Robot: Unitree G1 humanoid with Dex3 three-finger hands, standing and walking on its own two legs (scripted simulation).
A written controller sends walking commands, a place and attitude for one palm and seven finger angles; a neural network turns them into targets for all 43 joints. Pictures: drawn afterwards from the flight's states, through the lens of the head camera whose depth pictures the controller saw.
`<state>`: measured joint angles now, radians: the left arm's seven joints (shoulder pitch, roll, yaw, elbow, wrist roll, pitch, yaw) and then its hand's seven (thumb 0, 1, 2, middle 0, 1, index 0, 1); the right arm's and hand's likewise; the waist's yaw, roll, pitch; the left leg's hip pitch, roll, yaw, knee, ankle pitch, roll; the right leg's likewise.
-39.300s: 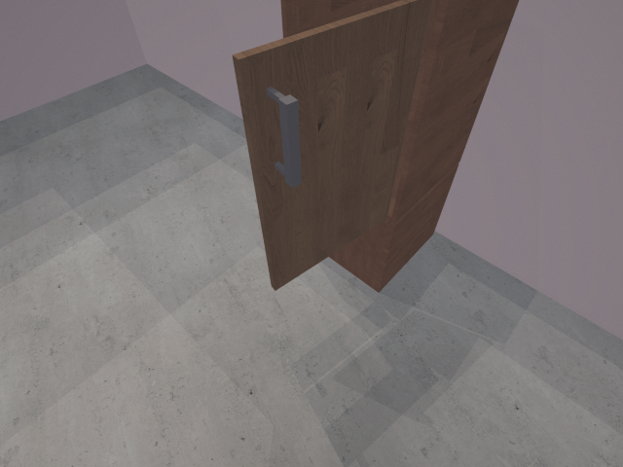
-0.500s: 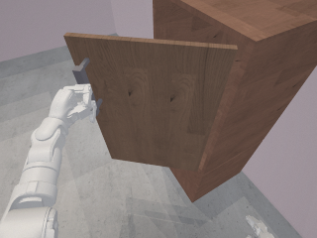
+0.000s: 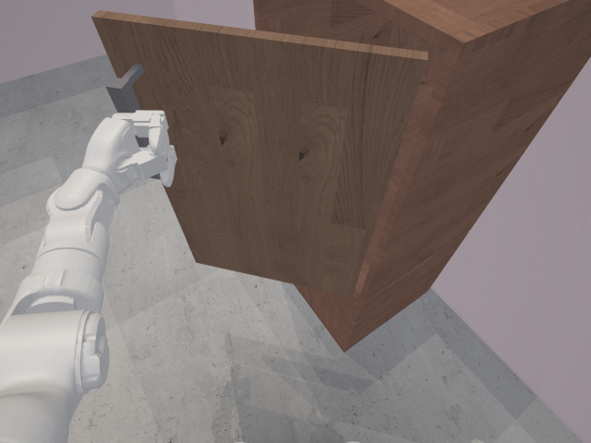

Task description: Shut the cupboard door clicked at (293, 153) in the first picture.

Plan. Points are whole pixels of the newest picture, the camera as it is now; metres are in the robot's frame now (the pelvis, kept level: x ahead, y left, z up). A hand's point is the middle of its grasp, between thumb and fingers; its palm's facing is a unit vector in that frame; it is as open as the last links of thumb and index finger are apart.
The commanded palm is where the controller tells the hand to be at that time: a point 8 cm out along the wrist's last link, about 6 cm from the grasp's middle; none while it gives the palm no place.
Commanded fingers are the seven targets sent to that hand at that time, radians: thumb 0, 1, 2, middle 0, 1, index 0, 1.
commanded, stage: push the door shut along its arc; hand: left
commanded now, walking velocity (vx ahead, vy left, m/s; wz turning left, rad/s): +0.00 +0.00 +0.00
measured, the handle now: (146, 125) +0.53 +0.20 +0.14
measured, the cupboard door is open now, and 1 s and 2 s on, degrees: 43 30 26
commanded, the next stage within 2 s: pull the fist back off the door in 0.84 s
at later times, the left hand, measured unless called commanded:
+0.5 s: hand (208, 132) +0.50 +0.11 +0.14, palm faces -0.41 -0.91 -0.02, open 3.1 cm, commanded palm +0.52 +0.16 +0.14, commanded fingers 0.00 0.90 0.90 -1.30 -1.50 -1.30 -1.50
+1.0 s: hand (227, 111) +0.54 +0.08 +0.15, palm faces -0.38 -0.92 +0.07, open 3.0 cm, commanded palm +0.55 +0.11 +0.14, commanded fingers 0.00 0.90 0.90 -1.30 -1.50 -1.30 -1.50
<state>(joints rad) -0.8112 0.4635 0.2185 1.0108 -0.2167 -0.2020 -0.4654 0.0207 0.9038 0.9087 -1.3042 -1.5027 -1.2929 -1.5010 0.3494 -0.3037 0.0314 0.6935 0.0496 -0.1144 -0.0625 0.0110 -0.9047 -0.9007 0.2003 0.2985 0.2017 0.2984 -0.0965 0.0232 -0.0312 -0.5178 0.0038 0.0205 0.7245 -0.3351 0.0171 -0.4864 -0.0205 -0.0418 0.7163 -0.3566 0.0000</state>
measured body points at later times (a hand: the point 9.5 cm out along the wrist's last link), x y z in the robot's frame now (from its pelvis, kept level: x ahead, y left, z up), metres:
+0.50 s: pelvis +0.00 +0.01 -0.01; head +0.09 +0.01 +0.43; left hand +0.52 +0.16 +0.15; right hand +0.01 -0.28 -0.12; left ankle +0.02 +0.11 -0.71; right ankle +0.00 -0.12 -0.71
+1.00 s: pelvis +0.00 +0.00 -0.02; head +0.12 +0.01 +0.41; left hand +0.55 +0.14 +0.15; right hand -0.03 -0.28 -0.13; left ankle +0.02 +0.11 -0.71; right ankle +0.00 -0.12 -0.71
